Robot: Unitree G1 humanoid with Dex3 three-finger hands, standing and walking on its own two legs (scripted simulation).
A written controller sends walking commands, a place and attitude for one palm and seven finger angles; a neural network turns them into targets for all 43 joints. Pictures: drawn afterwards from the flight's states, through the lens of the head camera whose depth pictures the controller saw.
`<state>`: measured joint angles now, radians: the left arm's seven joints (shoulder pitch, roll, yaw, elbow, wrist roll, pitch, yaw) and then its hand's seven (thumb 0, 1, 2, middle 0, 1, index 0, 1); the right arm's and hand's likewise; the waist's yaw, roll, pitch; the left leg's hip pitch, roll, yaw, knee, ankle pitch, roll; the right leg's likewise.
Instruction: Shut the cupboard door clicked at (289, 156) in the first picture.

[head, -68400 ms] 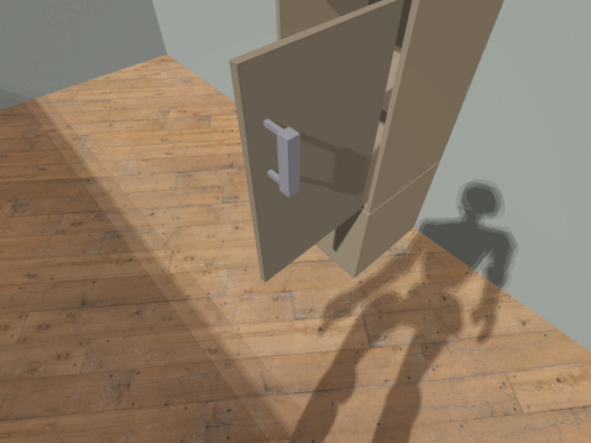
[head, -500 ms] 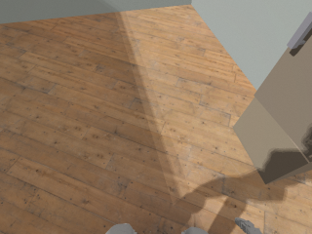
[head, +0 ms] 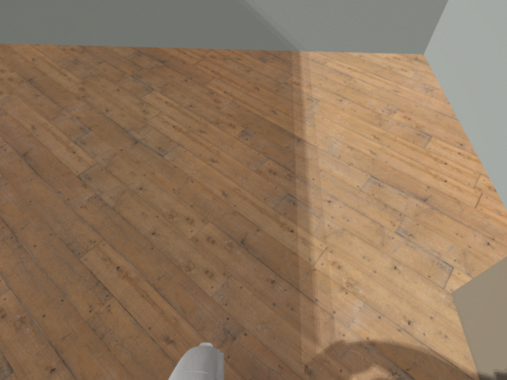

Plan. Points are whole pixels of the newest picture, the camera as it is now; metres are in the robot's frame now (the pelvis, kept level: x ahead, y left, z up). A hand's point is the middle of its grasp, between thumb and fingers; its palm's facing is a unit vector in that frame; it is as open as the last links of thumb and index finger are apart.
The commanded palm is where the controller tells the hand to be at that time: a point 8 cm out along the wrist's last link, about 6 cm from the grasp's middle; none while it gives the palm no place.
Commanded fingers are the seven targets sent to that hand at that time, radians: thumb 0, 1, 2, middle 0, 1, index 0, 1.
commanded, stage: walk to a spot facing it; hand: left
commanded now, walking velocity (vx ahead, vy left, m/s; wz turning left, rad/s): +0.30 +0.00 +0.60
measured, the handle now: out of the picture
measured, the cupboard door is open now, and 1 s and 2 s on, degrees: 5 5 5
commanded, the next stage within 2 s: turn to face it in 0.34 s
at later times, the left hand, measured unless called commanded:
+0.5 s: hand (124, 314) +0.25 +0.27 -0.15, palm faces +0.22 -0.95 -0.23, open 7.4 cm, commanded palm none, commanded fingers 0.00 0.90 0.90 -0.20 -0.30 -0.20 -0.30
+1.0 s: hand (150, 290) +0.30 +0.24 -0.18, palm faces +0.08 -0.97 -0.21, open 7.3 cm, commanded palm none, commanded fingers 0.00 0.90 0.90 -0.20 -0.30 -0.20 -0.30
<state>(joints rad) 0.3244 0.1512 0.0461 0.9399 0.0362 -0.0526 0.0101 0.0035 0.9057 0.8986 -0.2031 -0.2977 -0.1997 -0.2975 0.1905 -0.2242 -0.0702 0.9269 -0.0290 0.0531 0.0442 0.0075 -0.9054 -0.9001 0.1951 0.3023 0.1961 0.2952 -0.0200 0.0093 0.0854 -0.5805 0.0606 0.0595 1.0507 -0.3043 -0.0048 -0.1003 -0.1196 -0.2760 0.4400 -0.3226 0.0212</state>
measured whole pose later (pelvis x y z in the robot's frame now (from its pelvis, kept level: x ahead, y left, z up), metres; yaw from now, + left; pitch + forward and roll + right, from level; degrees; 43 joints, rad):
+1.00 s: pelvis +0.26 +0.04 -0.01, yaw +0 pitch +1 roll -1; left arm 0.24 0.19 0.08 0.96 0.02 0.05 0.01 0.00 0.92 0.90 -0.21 -0.30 -0.20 -0.30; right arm 0.15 -0.19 -0.04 0.91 -0.01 0.02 -0.03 0.00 -0.90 -0.90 0.20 0.30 0.20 0.30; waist 0.02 0.00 0.07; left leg -0.31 0.03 -0.01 0.59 -0.34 -0.03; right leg -0.35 0.08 0.09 0.51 -0.18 -0.02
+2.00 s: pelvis +0.30 +0.05 -0.01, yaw -37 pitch +0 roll -2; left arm 0.12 0.25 0.08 0.87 0.02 0.08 -0.04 0.01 0.91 0.90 -0.20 -0.30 -0.20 -0.30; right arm 0.24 -0.22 -0.03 0.89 -0.03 0.03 -0.02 0.00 -0.90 -0.90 0.20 0.30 0.20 0.30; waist -0.02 0.03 0.11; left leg -0.26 0.18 0.22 0.60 -0.32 -0.03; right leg -0.33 -0.02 -0.07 0.73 -0.40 0.03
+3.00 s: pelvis +0.30 +0.01 +0.00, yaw -70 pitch +1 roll +1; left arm 0.17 0.20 0.05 0.89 0.02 0.04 0.00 0.00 0.90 0.90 -0.20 -0.30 -0.20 -0.30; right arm 0.17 -0.26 -0.05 0.88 -0.02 0.07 -0.02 0.01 -0.90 -0.90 0.20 0.30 0.20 0.30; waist -0.01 0.03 0.09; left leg -0.49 0.07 0.03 1.02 -0.41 -0.09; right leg -0.26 0.03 0.03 0.53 -0.28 -0.04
